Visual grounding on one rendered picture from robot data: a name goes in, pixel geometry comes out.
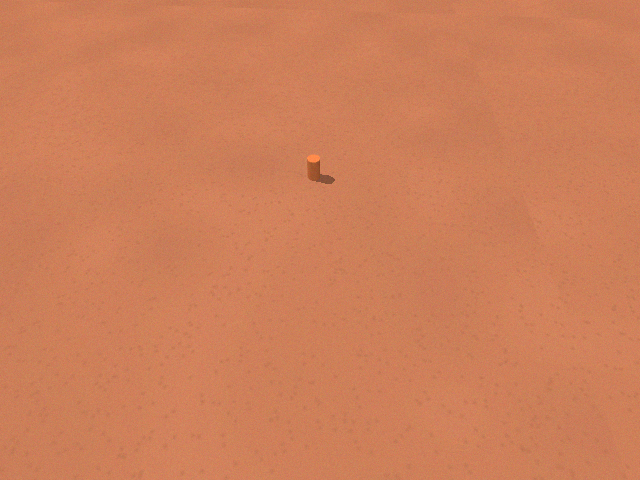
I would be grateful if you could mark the can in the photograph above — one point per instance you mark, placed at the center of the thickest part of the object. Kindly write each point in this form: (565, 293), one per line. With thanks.
(313, 167)

